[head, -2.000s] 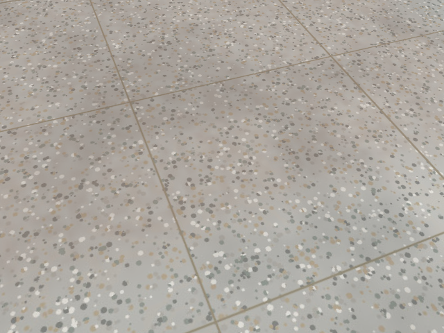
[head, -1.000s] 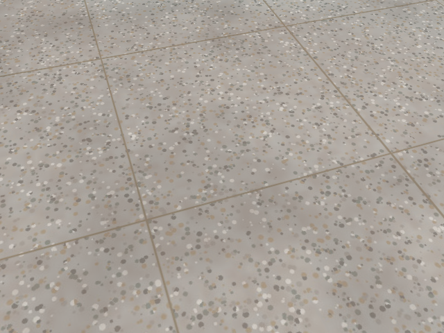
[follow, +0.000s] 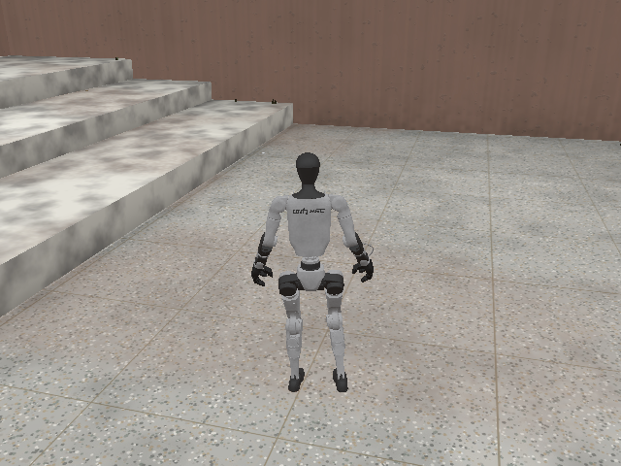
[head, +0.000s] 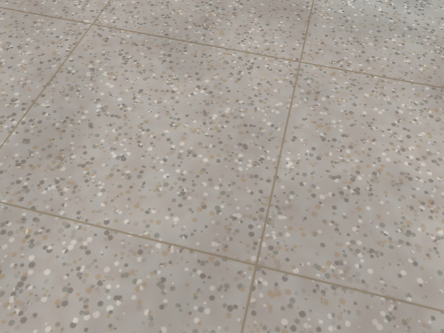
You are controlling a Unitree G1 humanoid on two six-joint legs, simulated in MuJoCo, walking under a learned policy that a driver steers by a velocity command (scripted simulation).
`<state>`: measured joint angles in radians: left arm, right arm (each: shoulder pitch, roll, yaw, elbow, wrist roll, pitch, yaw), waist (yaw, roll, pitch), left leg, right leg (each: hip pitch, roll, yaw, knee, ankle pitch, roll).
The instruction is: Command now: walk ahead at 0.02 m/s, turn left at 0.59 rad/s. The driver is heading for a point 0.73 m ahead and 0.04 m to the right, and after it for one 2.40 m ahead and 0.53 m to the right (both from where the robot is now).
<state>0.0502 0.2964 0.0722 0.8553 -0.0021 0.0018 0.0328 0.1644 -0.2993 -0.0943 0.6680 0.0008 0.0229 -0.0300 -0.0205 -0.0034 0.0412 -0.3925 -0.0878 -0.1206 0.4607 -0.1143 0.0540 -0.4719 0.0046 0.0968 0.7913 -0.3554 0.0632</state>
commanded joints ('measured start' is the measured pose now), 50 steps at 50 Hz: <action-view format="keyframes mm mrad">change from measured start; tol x32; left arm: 1 27 94 21 -52 -6 -18 -8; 50 185 113 -5 -83 18 -104 -67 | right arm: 1 -26 -163 -42 -79 0 -4 -5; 50 144 -91 9 9 18 -104 23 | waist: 1 12 170 -158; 7 13 -303 -101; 23 22 -131 -73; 25 -20 268 -88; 50 31 -106 -34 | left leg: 1 140 237 -328 -147 -74 161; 12 -207 -11 -48 742 -320 -119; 24 495 229 -75 -87 -129 18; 27 383 431 -449 -310 -541 226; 39 237 336 -87 -311 -168 131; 43 106 215 55 174 31 33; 45 -322 53 -2 758 -445 -51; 50 -278 226 33 672 -132 -8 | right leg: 1 63 25 -12 -88 2 -8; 7 308 -403 437 -542 317 -311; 18 351 -222 61 -448 471 -267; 22 203 -197 83 -470 0 -223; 29 -366 -98 -56 213 -71 -96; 42 283 -9 -149 -249 189 -124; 44 721 -352 459 -447 -119 -321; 50 355 -239 240 -628 7 -265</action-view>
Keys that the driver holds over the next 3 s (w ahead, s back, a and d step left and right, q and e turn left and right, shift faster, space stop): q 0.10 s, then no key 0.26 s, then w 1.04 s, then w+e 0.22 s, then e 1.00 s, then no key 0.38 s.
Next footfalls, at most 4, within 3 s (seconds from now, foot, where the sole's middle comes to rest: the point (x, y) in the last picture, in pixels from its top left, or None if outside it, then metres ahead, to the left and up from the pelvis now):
0.10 right None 0.06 -0.14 -0.77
0.46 left None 0.00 0.11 -0.77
0.86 right None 0.27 -0.12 -0.77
1.42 left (169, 290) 0.56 0.16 -0.77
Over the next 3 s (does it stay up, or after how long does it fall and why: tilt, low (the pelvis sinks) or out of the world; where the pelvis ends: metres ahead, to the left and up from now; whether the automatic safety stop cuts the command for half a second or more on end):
stays up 0.74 0.05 0.00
